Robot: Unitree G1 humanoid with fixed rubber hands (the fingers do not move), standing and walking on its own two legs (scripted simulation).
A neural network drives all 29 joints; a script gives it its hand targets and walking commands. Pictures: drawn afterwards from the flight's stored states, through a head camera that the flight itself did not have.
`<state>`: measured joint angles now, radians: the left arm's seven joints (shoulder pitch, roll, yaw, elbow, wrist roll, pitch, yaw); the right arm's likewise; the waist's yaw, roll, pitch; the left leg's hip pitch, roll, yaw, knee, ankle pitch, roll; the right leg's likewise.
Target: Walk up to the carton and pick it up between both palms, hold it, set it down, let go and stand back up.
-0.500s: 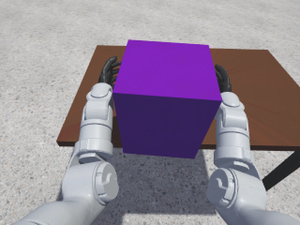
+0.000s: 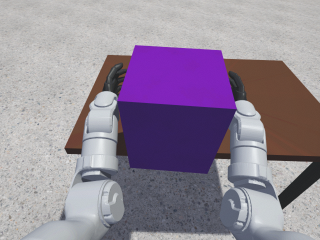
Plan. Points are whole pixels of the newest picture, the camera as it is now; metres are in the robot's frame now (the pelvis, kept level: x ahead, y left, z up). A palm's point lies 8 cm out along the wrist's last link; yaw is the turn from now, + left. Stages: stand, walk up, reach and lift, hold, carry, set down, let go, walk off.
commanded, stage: reach and lift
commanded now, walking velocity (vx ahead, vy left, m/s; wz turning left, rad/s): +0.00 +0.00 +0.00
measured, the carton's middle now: (172, 112) +0.39 -0.02 +0.14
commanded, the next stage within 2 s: hold in 1.24 s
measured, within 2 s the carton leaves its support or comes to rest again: neither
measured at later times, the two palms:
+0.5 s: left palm (108, 97) +0.37 +0.13 +0.20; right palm (240, 102) +0.37 -0.18 +0.19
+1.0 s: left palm (98, 100) +0.35 +0.14 +0.21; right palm (236, 99) +0.35 -0.16 +0.21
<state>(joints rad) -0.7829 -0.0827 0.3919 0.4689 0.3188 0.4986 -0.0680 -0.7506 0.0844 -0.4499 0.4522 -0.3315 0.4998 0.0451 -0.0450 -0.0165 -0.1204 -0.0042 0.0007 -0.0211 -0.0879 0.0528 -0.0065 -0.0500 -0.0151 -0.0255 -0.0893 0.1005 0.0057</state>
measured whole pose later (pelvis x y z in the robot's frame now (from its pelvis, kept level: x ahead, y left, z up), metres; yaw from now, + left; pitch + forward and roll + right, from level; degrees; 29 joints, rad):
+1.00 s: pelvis -0.02 +0.00 +0.00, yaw +1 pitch -1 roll +0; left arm -0.70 -0.04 0.26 0.28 0.19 0.68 0.02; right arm -0.73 0.00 -0.27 0.34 -0.19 0.68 -0.02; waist -0.01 -0.01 -0.10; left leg -0.05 0.00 -0.03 0.10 -0.02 -0.01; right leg -0.07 -0.01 -0.03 0.04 0.05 0.00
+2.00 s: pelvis -0.02 -0.01 +0.00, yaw +1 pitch -3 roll +0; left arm -0.71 -0.03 0.26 0.27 0.18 0.68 0.03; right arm -0.74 -0.01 -0.24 0.35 -0.18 0.67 -0.03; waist 0.01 0.00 -0.10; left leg -0.03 0.01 -0.02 0.11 -0.03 -0.01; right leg -0.05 -0.01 -0.02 0.07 0.03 0.00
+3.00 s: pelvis -0.03 +0.00 +0.00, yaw +1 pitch -2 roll +0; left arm -0.65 -0.01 0.20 0.19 0.12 0.72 0.06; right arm -0.67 -0.01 -0.19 0.24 -0.14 0.72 -0.07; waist 0.01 0.00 -0.10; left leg -0.09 0.00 -0.03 0.16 -0.04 -0.01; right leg -0.11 -0.01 -0.01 0.13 0.01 0.01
